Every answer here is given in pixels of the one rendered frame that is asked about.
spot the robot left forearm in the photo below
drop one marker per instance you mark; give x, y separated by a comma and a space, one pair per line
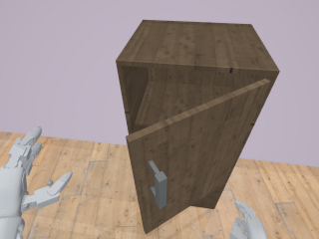
11, 227

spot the left robot hand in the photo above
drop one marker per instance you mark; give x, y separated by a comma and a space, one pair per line
13, 181

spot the right robot hand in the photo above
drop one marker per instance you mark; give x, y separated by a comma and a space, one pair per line
251, 226

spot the cupboard door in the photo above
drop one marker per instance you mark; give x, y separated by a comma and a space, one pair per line
195, 150

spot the handle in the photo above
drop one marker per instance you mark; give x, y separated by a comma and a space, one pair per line
160, 189

